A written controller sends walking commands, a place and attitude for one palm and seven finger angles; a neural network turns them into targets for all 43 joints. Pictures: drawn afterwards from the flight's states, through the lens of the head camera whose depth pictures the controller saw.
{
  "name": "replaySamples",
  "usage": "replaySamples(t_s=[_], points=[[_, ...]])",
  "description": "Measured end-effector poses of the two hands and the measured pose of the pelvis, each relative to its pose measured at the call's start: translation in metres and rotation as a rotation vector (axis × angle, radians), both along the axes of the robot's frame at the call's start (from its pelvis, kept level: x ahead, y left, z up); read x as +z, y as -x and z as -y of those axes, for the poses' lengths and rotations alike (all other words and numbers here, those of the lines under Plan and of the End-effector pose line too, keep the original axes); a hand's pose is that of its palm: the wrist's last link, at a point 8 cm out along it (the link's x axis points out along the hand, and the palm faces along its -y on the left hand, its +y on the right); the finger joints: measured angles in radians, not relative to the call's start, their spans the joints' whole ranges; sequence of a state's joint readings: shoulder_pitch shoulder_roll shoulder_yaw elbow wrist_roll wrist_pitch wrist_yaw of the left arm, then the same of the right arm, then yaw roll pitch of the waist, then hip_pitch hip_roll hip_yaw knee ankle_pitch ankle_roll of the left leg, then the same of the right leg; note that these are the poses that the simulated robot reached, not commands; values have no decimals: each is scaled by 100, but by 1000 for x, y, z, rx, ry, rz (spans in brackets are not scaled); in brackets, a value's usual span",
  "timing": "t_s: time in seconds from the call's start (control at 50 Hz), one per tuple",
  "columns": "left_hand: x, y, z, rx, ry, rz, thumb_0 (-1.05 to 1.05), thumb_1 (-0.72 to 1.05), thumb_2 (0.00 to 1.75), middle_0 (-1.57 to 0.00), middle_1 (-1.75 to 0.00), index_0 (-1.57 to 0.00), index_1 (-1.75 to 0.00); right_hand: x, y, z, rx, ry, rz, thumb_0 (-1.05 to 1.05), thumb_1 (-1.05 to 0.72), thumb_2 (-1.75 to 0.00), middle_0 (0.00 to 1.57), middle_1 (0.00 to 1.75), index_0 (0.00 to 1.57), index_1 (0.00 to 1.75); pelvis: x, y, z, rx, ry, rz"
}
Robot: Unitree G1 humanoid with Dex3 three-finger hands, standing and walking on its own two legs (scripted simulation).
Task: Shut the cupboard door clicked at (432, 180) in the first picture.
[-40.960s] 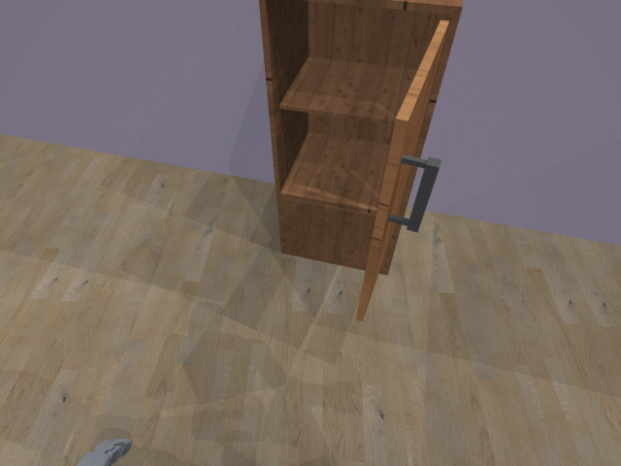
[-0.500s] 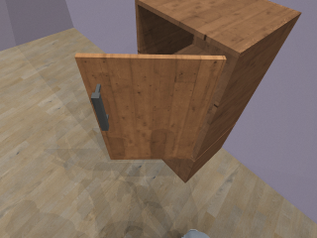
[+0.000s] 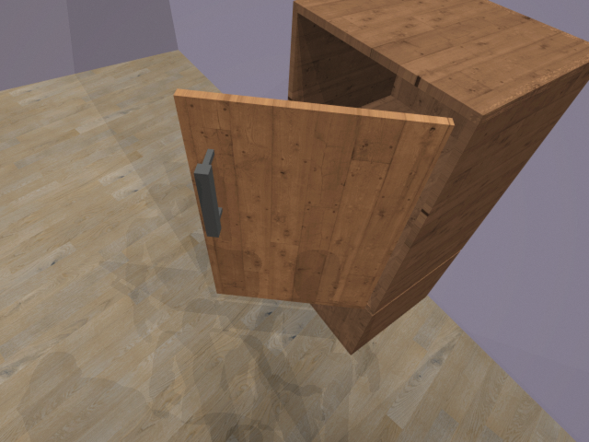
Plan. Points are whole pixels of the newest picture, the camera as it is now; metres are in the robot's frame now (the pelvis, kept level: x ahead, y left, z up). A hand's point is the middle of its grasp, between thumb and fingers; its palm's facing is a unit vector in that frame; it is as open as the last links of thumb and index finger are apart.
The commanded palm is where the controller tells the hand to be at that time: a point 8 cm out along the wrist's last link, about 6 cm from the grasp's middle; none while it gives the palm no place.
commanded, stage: come to a stop and stand still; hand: left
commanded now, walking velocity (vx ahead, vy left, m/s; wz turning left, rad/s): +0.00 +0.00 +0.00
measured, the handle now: (211, 195) +0.49 +0.18 +0.01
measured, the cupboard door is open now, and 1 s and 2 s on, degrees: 49 49 49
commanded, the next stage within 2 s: look again from close up in 0.42 s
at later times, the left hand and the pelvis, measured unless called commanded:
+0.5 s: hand out of the picture +0.00 +0.23 -0.16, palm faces +0.01 -0.96 -0.28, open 7.4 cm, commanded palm none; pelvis -0.02 +0.01 +0.01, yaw +0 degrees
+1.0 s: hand out of the picture +0.04 +0.22 -0.15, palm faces -0.03 -0.96 -0.29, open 7.4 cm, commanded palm none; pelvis -0.02 -0.01 +0.01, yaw +0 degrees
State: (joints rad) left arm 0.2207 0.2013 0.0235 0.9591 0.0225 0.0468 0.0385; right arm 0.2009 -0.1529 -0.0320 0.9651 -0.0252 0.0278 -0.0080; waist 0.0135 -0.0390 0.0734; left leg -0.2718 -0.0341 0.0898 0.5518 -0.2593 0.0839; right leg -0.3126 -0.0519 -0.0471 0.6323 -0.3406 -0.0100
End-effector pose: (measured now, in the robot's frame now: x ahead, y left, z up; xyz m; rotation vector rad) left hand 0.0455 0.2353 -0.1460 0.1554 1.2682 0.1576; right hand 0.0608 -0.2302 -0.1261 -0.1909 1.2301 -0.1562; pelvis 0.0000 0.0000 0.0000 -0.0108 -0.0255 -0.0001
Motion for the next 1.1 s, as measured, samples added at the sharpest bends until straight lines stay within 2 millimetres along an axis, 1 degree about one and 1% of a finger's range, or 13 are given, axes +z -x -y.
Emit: replaySamples(t_s=[0.1,0.18,0.28,0.4,0.48,0.56,0.7,0.88,1.1], points=[[4,26,-15,10,-35,1,1,91,90,-20,-30,-20,-30,-3,-21,-12,19,-25,101,1,-91,-90,20,30,20,30,-4,2,-10,6,4,14],[10,38,-26,7,-56,-8,1,91,90,-20,-30,-20,-30,0,-27,-19,38,-38,149,1,-91,-90,20,30,20,30,-3,7,-15,3,4,18],[17,49,-35,9,-74,-6,1,91,90,-20,-30,-20,-30,2,-21,-13,55,-27,138,1,-90,-90,21,30,20,30,0,14,-17,1,0,17],[20,57,-39,0,-82,-18,1,91,90,-20,-30,-20,-30,3,1,6,42,9,86,1,-90,-90,21,30,20,30,3,19,-15,0,-4,20],[21,55,-39,-14,-82,-18,1,91,90,-20,-30,-20,-30,6,17,21,27,36,46,1,-90,-90,21,30,20,30,5,22,-13,1,-5,23],[22,49,-38,-30,-83,-9,1,91,90,-20,-30,-20,-30,8,31,34,14,58,11,1,-90,-90,20,30,20,30,6,25,-9,3,-6,24],[25,35,-36,-53,-92,14,1,91,90,-20,-30,-20,-30,11,43,50,0,76,-23,1,-90,-90,20,30,20,30,8,27,-2,5,-8,23],[28,19,-32,-68,-98,28,1,91,90,-20,-30,-20,-30,11,41,56,2,70,-40,1,-90,-90,20,30,20,30,10,24,6,6,-7,17],[27,10,-25,-64,-88,7,1,91,90,-20,-30,-20,-30,10,23,53,19,54,-53,1,-90,-90,20,30,20,30,13,13,10,9,-7,9]])
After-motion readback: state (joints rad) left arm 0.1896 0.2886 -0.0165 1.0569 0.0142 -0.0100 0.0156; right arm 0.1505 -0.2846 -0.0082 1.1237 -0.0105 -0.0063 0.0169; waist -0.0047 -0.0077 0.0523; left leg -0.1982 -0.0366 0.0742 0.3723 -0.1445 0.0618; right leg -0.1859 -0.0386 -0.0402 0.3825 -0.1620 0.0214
